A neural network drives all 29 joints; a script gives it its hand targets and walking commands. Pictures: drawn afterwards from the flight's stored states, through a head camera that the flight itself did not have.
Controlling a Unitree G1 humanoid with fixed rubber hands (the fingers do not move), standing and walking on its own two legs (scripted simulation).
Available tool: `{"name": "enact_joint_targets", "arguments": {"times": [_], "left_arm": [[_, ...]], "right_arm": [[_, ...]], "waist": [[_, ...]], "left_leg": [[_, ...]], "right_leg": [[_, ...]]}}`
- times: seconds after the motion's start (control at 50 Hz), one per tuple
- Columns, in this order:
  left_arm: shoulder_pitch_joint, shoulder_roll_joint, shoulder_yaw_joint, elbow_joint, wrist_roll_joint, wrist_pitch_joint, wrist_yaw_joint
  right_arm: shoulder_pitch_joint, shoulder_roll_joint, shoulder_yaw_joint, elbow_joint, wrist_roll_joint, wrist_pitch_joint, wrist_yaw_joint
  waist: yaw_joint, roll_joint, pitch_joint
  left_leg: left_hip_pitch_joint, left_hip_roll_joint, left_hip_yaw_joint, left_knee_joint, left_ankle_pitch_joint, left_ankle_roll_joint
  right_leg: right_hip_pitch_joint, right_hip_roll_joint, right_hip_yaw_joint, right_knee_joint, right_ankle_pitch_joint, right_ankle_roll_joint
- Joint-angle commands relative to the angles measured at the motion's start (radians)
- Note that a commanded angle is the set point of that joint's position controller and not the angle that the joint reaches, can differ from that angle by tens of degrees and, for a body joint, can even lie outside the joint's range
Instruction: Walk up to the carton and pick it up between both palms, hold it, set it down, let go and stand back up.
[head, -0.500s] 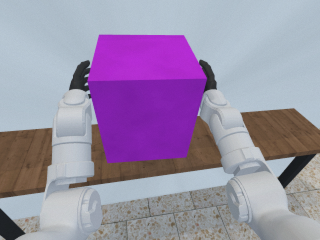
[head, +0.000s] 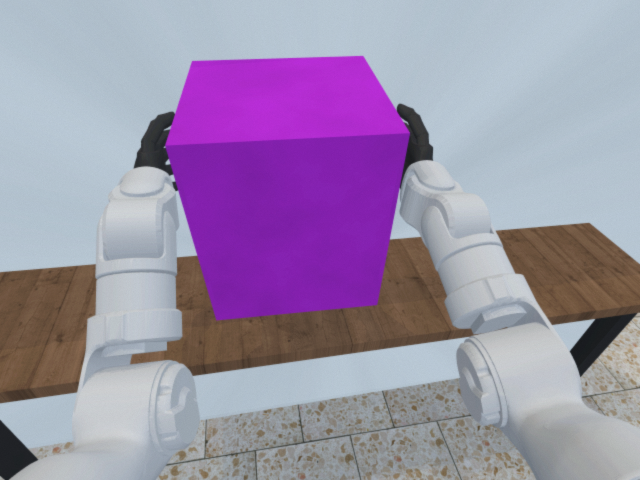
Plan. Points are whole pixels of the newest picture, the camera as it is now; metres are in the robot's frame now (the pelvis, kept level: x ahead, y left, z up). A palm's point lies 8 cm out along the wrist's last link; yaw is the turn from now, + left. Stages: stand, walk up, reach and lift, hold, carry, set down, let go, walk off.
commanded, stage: hold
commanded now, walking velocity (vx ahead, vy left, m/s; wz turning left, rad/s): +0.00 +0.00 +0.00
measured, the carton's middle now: (289, 189) +0.40 +0.00 +0.21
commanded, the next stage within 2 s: none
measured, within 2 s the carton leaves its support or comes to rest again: neither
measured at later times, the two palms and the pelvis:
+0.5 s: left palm (143, 165) +0.37 +0.16 +0.27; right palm (417, 149) +0.37 -0.14 +0.28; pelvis +0.00 +0.00 +0.00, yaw +0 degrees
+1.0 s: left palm (142, 165) +0.37 +0.16 +0.27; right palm (417, 144) +0.38 -0.14 +0.29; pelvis +0.00 +0.00 +0.00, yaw +1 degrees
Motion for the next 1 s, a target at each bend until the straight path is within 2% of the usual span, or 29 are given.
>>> {"name": "enact_joint_targets", "arguments": {"times": [0.0, 0.04, 0.12, 0.18, 0.34, 0.44, 0.7, 0.8, 0.82, 0.98], "left_arm": [[-0.746, -0.605, -0.479, -0.233, -0.207, -0.063, -0.102], [-0.731, -0.591, -0.465, -0.236, -0.198, -0.038, -0.106], [-0.760, -0.588, -0.446, -0.196, -0.183, -0.013, -0.128], [-0.810, -0.596, -0.449, -0.187, -0.192, -0.016, -0.138], [-0.830, -0.576, -0.401, -0.130, -0.189, -0.026, -0.147], [-0.835, -0.572, -0.386, -0.125, -0.185, -0.029, -0.152], [-0.851, -0.584, -0.412, -0.158, -0.205, -0.030, -0.146], [-0.841, -0.576, -0.393, -0.123, -0.187, -0.025, -0.148], [-0.852, -0.585, -0.409, -0.153, -0.196, -0.029, -0.147], [-0.874, -0.574, -0.394, -0.128, -0.194, -0.029, -0.143]], "right_arm": [[-0.753, 0.672, 0.361, -0.386, 0.187, 0.007, 0.092], [-0.738, 0.656, 0.353, -0.384, 0.195, 0.031, 0.085], [-0.737, 0.651, 0.288, -0.326, 0.167, 0.070, 0.088], [-0.758, 0.664, 0.262, -0.301, 0.158, 0.086, 0.092], [-0.782, 0.672, 0.261, -0.272, 0.171, 0.110, 0.086], [-0.793, 0.674, 0.272, -0.285, 0.188, 0.110, 0.083], [-0.787, 0.675, 0.278, -0.313, 0.205, 0.119, 0.078], [-0.813, 0.665, 0.274, -0.314, 0.206, 0.126, 0.074], [-0.806, 0.673, 0.278, -0.321, 0.213, 0.126, 0.074], [-0.803, 0.664, 0.258, -0.277, 0.207, 0.138, 0.079]], "waist": [[0.014, 0.066, -0.487], [0.011, 0.060, -0.447], [0.000, 0.061, -0.351], [-0.005, 0.077, -0.363], [0.005, 0.058, -0.400], [0.012, 0.052, -0.419], [0.000, 0.068, -0.428], [0.004, 0.059, -0.428], [-0.004, 0.071, -0.451], [0.001, 0.076, -0.412]], "left_leg": [[0.216, -0.064, -0.010, 0.039, 0.374, -0.039], [0.203, -0.066, -0.005, 0.030, 0.352, -0.038], [0.132, -0.064, 0.002, -0.015, 0.210, -0.036], [0.103, -0.064, -0.001, -0.024, 0.170, -0.040], [0.084, -0.069, -0.009, -0.023, 0.165, -0.035], [0.098, -0.071, -0.013, -0.012, 0.205, -0.035], [0.113, -0.071, -0.018, 0.000, 0.228, -0.044], [0.100, -0.080, -0.016, -0.005, 0.209, -0.046], [0.106, -0.081, -0.014, 0.002, 0.231, -0.049], [0.090, -0.075, -0.017, -0.011, 0.197, -0.051]], "right_leg": [[0.077, 0.088, 0.014, 0.004, 0.249, 0.057], [0.074, 0.086, 0.016, -0.003, 0.222, 0.060], [0.042, 0.075, 0.022, -0.021, 0.104, 0.055], [0.045, 0.071, 0.028, -0.015, 0.102, 0.050], [0.072, 0.071, 0.030, -0.005, 0.144, 0.054], [0.078, 0.075, 0.029, -0.004, 0.168, 0.056], [0.057, 0.075, 0.032, -0.005, 0.171, 0.058], [0.069, 0.091, 0.025, -0.006, 0.182, 0.067], [0.075, 0.091, 0.031, 0.000, 0.207, 0.067], [0.047, 0.092, 0.027, -0.009, 0.156, 0.062]]}}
